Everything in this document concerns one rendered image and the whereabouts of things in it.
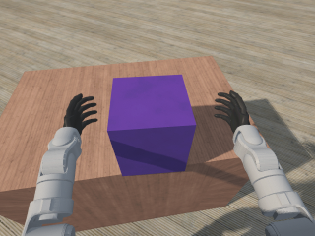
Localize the robot left hand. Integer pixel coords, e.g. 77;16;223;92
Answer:
63;93;98;136

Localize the carton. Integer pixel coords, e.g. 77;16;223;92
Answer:
107;74;197;176

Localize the robot left forearm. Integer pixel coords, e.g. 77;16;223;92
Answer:
21;127;82;236

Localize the pedestal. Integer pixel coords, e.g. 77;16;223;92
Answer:
0;56;270;232

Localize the robot right upper arm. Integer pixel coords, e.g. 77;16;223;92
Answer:
265;217;315;236

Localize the robot right forearm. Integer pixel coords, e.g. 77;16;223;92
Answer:
232;125;315;225

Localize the robot left upper arm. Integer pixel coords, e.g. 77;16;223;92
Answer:
25;223;76;236

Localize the robot right hand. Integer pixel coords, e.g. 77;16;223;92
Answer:
214;90;251;133

